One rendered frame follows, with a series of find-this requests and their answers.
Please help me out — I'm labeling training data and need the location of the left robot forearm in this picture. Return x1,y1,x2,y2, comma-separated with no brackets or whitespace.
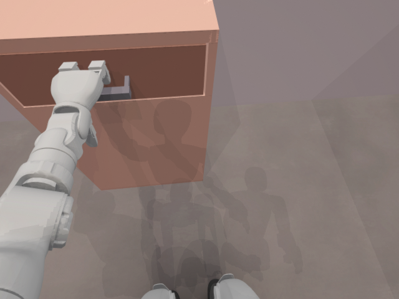
0,102,91,210

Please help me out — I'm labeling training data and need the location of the right robot thigh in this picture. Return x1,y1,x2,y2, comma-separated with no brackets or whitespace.
214,278,260,299

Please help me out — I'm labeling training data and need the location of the left robot hand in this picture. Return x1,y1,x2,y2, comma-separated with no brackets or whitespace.
50,60,111,147

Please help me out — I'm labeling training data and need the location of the cabinet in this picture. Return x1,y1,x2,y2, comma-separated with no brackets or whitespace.
0,0,219,191

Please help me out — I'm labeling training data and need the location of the robot left upper arm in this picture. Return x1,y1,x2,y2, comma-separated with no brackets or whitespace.
0,186,74,299

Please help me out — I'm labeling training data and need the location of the drawer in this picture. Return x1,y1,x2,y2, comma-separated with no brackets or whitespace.
0,43,206,107

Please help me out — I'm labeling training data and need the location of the handle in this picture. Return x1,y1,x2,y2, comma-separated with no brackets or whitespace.
97,75,132,102

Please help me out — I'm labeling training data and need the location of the robot right shin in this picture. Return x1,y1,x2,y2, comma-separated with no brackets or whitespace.
218,273,234,283

